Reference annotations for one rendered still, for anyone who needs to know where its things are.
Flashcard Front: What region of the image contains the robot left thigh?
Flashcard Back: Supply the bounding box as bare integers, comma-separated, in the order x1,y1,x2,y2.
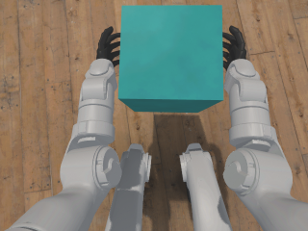
105,148,152,231

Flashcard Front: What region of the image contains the robot left hand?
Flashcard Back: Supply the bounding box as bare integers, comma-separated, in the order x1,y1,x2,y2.
96,26,121,67

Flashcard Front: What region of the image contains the right robot upper arm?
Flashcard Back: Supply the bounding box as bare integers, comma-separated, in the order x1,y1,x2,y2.
222,147,308,231

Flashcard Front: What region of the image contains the right robot forearm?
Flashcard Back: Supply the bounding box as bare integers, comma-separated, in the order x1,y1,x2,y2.
223,59,288,163

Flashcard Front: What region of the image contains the robot right hand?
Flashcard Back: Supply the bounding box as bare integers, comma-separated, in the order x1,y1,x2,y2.
222,25,247,71

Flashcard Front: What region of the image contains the right robot shin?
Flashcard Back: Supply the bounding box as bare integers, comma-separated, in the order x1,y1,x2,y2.
185,142,213,188

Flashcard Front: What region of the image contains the left robot forearm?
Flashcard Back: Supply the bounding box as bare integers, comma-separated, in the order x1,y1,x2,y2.
60,59,117,181

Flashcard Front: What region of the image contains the left robot upper arm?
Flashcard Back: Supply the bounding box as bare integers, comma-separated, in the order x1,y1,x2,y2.
5,144,122,231

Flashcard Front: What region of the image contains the carton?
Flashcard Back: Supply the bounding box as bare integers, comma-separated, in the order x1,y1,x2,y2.
117,5,224,113

